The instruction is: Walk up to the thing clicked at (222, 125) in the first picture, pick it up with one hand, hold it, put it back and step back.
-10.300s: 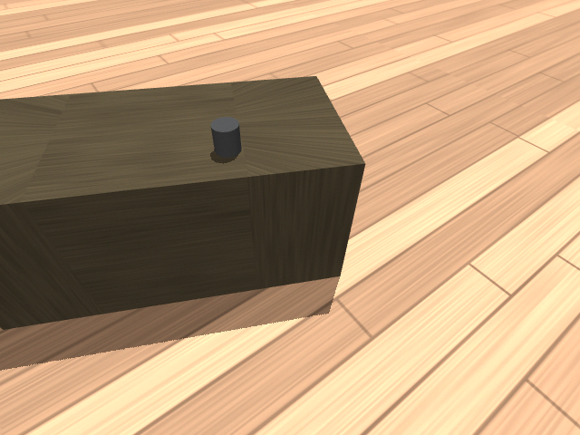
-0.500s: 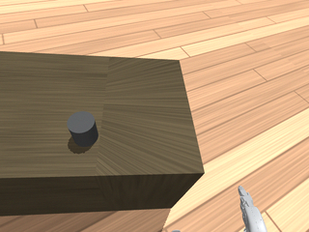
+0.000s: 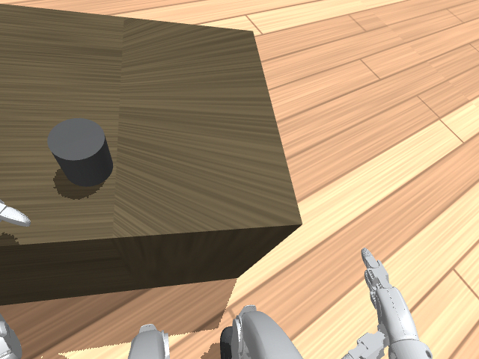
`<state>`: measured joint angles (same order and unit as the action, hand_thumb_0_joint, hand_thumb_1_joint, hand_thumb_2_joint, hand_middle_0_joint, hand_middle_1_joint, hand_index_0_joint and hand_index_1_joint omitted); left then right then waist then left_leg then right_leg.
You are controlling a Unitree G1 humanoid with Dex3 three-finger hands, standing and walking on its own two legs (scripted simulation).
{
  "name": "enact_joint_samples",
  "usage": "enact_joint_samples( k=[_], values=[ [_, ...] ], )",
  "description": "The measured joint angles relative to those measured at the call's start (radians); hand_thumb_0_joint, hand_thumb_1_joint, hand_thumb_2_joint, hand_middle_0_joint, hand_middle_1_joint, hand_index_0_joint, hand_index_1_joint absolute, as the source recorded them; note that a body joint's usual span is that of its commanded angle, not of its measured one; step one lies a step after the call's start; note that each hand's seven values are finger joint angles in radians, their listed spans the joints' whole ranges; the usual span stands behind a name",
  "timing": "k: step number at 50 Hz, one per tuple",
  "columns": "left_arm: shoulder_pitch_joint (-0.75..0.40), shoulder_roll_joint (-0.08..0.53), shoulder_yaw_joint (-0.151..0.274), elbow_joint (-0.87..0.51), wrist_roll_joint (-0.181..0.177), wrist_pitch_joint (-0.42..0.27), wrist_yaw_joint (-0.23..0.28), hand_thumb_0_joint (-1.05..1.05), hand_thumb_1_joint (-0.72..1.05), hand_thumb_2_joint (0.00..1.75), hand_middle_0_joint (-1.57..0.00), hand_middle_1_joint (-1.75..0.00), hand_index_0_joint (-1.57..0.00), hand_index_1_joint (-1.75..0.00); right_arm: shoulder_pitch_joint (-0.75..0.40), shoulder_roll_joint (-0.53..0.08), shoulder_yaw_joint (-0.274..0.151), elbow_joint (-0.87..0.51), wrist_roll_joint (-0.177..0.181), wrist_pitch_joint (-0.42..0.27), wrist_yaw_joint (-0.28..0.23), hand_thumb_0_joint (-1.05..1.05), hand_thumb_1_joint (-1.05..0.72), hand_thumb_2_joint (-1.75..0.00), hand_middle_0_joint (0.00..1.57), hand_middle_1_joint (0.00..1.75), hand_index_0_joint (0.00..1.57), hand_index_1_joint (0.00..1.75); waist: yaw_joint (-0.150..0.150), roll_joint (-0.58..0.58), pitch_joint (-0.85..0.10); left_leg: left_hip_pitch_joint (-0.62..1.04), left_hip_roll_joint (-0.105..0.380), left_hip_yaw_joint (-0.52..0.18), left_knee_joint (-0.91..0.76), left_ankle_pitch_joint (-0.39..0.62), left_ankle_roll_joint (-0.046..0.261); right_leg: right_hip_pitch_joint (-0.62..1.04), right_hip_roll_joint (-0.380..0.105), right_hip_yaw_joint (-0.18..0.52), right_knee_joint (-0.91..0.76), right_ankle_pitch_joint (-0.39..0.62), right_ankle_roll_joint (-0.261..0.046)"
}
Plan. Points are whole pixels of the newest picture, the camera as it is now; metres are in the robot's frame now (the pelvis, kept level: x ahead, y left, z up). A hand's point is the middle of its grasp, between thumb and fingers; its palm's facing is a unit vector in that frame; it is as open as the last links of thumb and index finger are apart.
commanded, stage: close in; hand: left
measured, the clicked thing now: (83, 153) +0.49 +0.20 -0.04
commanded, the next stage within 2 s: close in 0.76 s
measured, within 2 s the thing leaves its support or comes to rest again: neither
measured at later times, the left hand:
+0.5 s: hand (57, 167) +0.47 +0.24 -0.03, palm faces +0.17 -0.99 +0.01, open 17.6 cm
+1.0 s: hand (78, 172) +0.46 +0.21 -0.03, palm faces +0.20 -0.98 +0.00, open 17.4 cm
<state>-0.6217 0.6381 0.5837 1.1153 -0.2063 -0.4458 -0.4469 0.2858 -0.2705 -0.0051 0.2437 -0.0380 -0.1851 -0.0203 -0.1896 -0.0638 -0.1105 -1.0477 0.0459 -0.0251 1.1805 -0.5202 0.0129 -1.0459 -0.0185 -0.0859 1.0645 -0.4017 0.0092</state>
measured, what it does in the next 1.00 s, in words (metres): stands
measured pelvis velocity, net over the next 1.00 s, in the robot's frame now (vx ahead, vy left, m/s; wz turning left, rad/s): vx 0.01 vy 0.00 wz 0.00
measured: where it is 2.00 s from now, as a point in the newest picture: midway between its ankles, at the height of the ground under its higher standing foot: outside the picture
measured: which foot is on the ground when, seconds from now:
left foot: down 0.00-1.00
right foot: down 0.00-1.00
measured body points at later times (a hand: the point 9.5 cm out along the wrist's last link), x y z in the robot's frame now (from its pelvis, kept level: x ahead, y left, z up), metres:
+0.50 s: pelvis -0.02 +0.00 -0.05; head +0.13 +0.05 +0.38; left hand +0.45 +0.29 -0.03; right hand +0.14 -0.26 -0.02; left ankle +0.02 +0.10 -0.65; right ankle +0.05 -0.14 -0.65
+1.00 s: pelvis +0.01 +0.00 -0.03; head +0.14 +0.04 +0.40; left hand +0.44 +0.26 -0.03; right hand +0.17 -0.26 -0.02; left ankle +0.02 +0.10 -0.65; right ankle +0.05 -0.14 -0.65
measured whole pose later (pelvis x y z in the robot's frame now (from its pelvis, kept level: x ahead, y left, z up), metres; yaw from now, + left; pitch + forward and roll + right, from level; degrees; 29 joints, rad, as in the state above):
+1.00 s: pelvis +0.01 +0.00 -0.03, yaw +0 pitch +24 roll -3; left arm -0.56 0.38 0.42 0.96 -0.09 -0.52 -0.07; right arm 0.43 -0.25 -0.06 -0.06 -0.05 0.00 0.04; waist -0.19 -0.03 -0.15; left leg -1.14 0.04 -0.01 1.30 -0.59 0.01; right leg -1.16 -0.03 -0.07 1.22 -0.48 0.01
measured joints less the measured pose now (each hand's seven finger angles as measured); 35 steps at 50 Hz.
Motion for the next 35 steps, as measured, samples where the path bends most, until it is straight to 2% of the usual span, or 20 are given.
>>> enact_joint_samples(
  k=[5,7,11,15,20,26,35],
  values=[
    [-0.047,0.001,0.004,0.032,0.043,-0.048,0.058,-0.01,-0.61,0.01,-0.07,-0.06,-0.07,-0.06,0.030,-0.010,-0.009,-0.074,-0.021,0.011,0.018,-0.01,0.51,-0.05,0.06,0.05,0.06,0.05,-0.047,0.001,-0.003,-0.116,0.006,-0.006,0.094,-0.022,-0.002,-0.115,0.004,-0.003,0.089,-0.016,-0.005],
    [-0.056,-0.004,0.012,0.028,0.060,-0.083,0.079,-0.01,-0.61,0.00,-0.07,-0.06,-0.07,-0.06,0.044,-0.010,-0.014,-0.105,-0.029,0.017,0.023,-0.01,0.51,-0.05,0.06,0.05,0.06,0.05,-0.056,0.009,-0.009,-0.161,0.007,-0.008,0.132,-0.031,-0.002,-0.161,0.004,-0.003,0.126,-0.024,-0.006],
    [-0.087,-0.006,-0.014,0.040,0.063,-0.113,0.131,-0.01,-0.61,0.00,-0.07,-0.06,-0.08,-0.06,0.064,-0.004,-0.021,-0.150,-0.036,0.029,0.029,-0.01,0.51,-0.05,0.06,0.05,0.06,0.05,-0.048,0.029,-0.025,-0.230,0.003,-0.010,0.194,-0.045,-0.001,-0.232,-0.003,-0.003,0.194,-0.042,-0.007],
    [-0.115,-0.014,-0.053,0.042,0.070,-0.091,0.189,-0.01,-0.61,0.00,-0.07,-0.06,-0.08,-0.06,0.077,0.006,-0.015,-0.203,-0.034,0.044,0.030,-0.01,0.51,-0.05,0.06,0.05,0.06,0.05,-0.040,0.037,-0.038,-0.265,-0.004,-0.011,0.223,-0.048,-0.001,-0.269,-0.010,-0.003,0.230,-0.050,-0.007],
    [-0.119,-0.041,-0.101,0.021,0.089,-0.058,0.228,-0.01,-0.61,0.00,-0.07,-0.06,-0.09,-0.05,0.102,0.008,-0.007,-0.259,-0.021,0.060,0.031,-0.01,0.52,-0.05,0.06,0.05,0.06,0.05,-0.039,0.034,-0.044,-0.257,-0.008,-0.011,0.217,-0.044,-0.001,-0.262,-0.014,-0.002,0.229,-0.050,-0.008],
    [-0.099,-0.087,-0.123,-0.019,0.100,-0.036,0.274,-0.01,-0.61,0.00,-0.07,-0.07,-0.09,-0.05,0.134,0.002,-0.020,-0.294,-0.013,0.082,0.033,-0.01,0.52,-0.05,0.06,0.05,0.06,0.05,-0.044,0.030,-0.044,-0.223,-0.010,-0.010,0.194,-0.044,0.000,-0.227,-0.015,-0.002,0.205,-0.050,-0.006],
    [-0.044,-0.166,-0.151,-0.073,0.112,-0.032,0.327,-0.01,-0.61,0.00,-0.07,-0.06,-0.09,-0.05,0.139,0.012,-0.037,-0.297,-0.017,0.124,0.046,-0.01,0.51,-0.05,0.06,0.05,0.06,0.05,-0.031,0.034,-0.047,-0.164,-0.004,0.003,0.163,-0.056,0.004,-0.174,-0.008,0.010,0.174,-0.057,0.000]
  ],
)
